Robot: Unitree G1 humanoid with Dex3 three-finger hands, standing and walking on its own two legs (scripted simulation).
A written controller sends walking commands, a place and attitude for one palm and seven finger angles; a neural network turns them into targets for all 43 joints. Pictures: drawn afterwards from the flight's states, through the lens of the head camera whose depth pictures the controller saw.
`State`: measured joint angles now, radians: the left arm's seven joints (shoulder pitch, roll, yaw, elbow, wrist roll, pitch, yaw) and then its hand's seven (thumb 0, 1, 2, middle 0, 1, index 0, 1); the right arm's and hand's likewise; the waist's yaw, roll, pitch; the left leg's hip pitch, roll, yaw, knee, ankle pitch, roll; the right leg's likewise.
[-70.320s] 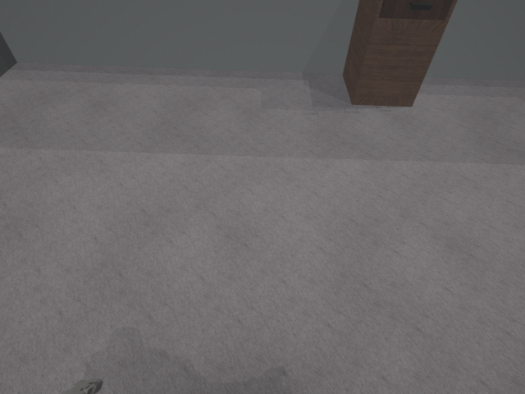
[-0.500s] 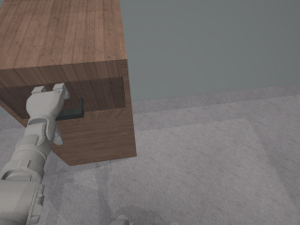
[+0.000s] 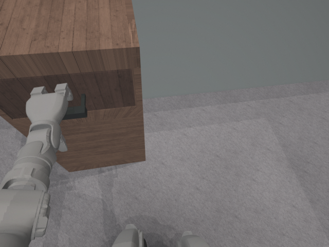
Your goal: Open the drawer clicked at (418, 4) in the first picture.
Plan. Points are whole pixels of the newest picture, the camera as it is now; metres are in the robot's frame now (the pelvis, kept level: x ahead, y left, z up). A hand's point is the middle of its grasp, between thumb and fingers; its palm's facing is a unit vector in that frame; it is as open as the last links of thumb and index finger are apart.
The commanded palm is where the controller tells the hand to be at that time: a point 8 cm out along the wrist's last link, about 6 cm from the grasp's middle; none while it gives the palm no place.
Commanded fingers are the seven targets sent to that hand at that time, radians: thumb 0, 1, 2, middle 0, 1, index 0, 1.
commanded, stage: lower the fingers behind the handle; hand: left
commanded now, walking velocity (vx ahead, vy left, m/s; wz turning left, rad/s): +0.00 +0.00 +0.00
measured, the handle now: (67, 106) +0.50 +0.27 -0.04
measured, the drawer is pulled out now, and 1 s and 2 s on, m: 0.00 0.00 0.00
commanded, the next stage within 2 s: lift the fingers back up to retry in 1.02 s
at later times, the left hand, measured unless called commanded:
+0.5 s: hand (59, 121) +0.44 +0.27 -0.03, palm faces -0.04 -0.01 -1.00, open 13.8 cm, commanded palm +0.43 +0.26 +0.00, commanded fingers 0.00 -0.50 0.30 -0.30 -1.20 -0.30 -1.20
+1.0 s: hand (59, 120) +0.45 +0.27 -0.03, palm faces -0.05 +0.01 -1.00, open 13.8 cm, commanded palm +0.43 +0.26 +0.00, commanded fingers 0.00 -0.50 0.30 -0.30 -1.20 -0.30 -1.20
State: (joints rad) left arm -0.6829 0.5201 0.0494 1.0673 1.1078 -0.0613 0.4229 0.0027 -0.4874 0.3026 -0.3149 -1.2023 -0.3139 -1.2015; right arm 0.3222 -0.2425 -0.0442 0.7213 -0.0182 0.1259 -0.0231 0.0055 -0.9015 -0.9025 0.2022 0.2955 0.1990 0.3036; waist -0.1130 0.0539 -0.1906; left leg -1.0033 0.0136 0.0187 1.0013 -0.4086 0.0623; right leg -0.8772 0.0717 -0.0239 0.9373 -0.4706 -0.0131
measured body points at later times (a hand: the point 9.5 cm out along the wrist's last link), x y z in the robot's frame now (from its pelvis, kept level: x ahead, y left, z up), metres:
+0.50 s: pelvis -0.01 +0.00 -0.02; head +0.10 +0.02 +0.42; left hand +0.44 +0.27 +0.03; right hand +0.01 -0.27 -0.14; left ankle +0.03 +0.08 -0.67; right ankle -0.02 -0.12 -0.67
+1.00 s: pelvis -0.03 -0.01 -0.03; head +0.09 +0.01 +0.40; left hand +0.45 +0.27 +0.02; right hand -0.01 -0.28 -0.16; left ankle +0.03 +0.08 -0.67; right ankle -0.02 -0.12 -0.67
